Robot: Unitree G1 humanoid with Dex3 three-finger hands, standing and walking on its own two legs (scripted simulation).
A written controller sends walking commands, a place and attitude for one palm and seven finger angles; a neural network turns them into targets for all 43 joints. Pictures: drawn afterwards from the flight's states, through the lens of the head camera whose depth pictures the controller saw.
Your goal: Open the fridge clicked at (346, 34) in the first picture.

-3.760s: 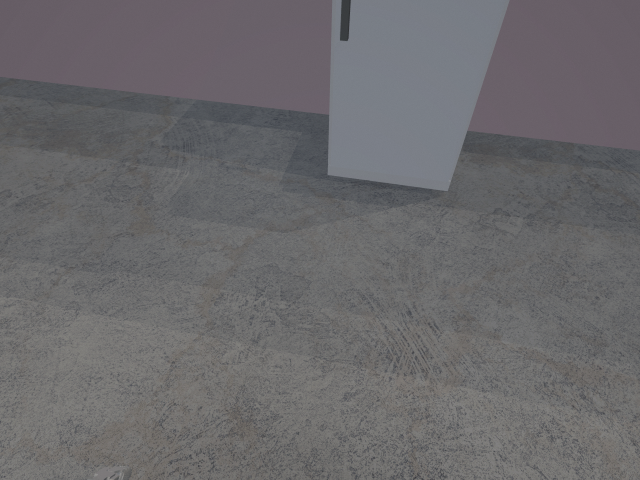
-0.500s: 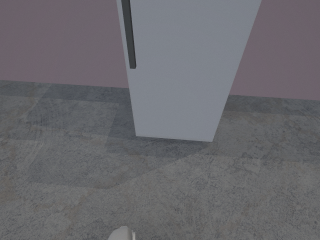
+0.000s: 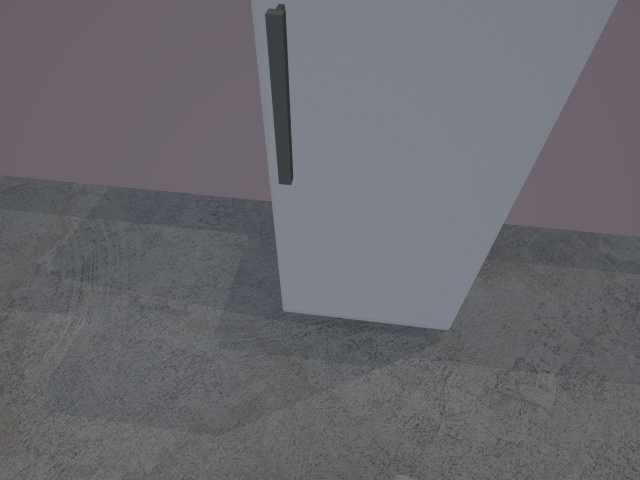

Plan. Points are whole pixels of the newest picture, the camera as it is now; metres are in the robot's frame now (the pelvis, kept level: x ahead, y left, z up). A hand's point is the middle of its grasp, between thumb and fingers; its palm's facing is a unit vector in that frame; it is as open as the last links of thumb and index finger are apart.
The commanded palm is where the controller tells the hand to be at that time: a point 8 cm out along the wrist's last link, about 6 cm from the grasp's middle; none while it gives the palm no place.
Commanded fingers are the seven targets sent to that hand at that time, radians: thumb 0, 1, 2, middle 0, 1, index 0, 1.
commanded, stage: take the last steps up to it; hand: left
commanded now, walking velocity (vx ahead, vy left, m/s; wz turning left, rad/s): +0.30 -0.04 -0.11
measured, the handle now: (283, 105) +0.75 +0.12 +0.10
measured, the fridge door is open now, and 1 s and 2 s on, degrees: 0 0 0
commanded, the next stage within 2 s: come to a stop and stand still in 0.52 s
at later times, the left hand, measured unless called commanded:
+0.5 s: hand out of the picture +0.12 +0.09 -0.17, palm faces +0.06 -0.99 -0.14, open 7.3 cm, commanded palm none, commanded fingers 0.00 0.90 0.90 -0.20 -0.30 -0.20 -0.30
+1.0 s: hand (249, 377) +0.32 +0.14 -0.18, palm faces +0.01 -0.96 -0.27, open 7.3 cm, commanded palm none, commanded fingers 0.00 0.90 0.90 -0.20 -0.30 -0.20 -0.30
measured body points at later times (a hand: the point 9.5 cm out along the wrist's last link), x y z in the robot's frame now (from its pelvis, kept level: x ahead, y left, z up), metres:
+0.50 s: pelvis +0.16 -0.06 +0.00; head +0.18 -0.07 +0.45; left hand +0.12 +0.14 -0.16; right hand +0.22 -0.29 -0.15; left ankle +0.25 +0.07 -0.70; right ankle +0.10 -0.15 -0.74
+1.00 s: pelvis +0.24 -0.06 -0.02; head +0.26 -0.07 +0.43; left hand +0.32 +0.19 -0.16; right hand +0.31 -0.29 -0.18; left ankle +0.29 +0.06 -0.74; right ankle +0.27 -0.16 -0.74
